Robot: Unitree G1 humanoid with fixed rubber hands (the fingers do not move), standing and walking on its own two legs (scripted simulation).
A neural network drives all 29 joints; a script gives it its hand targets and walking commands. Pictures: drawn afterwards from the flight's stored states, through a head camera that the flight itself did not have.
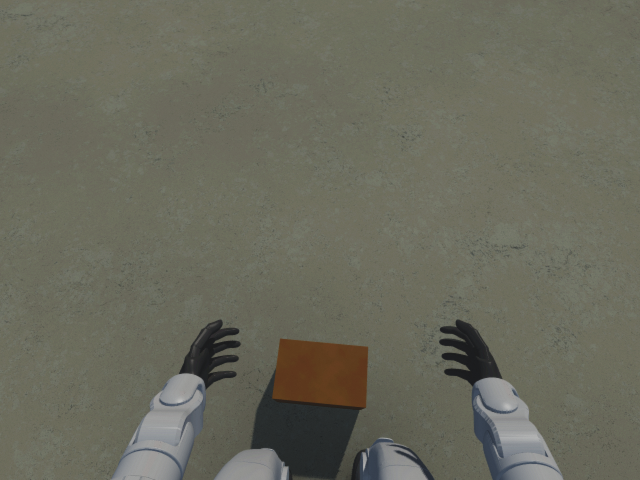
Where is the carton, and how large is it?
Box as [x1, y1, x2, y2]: [272, 339, 367, 409]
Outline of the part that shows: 280,339 272,398 281,402 361,409 365,407 367,347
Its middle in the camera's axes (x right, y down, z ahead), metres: +0.00 +0.37 +1.06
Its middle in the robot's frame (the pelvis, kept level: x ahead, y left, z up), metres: +0.29 +0.01 -0.68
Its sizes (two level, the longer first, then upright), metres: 0.235 0.149 0.156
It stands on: the floor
